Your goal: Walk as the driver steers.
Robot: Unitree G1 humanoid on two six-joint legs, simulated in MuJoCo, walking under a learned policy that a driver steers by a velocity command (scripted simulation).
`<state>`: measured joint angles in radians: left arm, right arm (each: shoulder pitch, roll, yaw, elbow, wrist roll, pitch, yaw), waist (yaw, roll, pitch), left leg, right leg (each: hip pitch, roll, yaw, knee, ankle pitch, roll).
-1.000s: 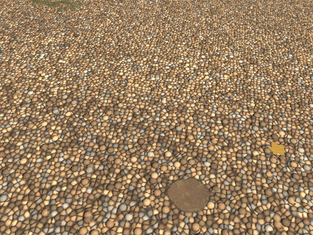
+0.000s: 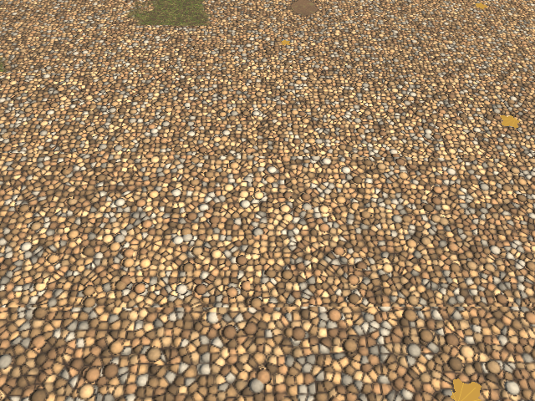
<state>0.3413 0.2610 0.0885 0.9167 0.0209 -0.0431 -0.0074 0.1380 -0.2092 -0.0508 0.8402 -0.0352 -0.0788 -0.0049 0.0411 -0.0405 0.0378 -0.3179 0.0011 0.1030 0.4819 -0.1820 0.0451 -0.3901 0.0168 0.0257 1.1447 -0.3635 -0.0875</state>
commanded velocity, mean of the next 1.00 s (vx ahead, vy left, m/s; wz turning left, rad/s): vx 0.45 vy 0.00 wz -0.34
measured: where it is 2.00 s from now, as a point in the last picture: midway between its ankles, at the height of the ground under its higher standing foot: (354, 400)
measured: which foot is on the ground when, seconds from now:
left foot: down 0.00-0.42, up 0.44-0.92, down 0.94-1.00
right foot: up 0.00-0.38, down 0.40-0.92, up 0.94-1.00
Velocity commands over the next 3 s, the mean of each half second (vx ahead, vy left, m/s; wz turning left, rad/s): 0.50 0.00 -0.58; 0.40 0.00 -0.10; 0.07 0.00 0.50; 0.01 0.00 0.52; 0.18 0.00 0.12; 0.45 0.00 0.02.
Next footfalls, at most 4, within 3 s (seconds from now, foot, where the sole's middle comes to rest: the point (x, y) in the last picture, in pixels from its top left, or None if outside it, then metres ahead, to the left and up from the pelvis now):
0.40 right None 0.31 -0.13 -0.77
0.94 left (322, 358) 0.59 -0.11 -0.77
1.62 right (390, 365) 0.58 -0.29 -0.77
2.16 left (321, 400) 0.48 -0.11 -0.77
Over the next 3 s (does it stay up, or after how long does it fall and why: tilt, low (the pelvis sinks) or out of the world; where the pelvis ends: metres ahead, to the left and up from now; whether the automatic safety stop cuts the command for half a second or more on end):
stays up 0.77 -0.15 -0.04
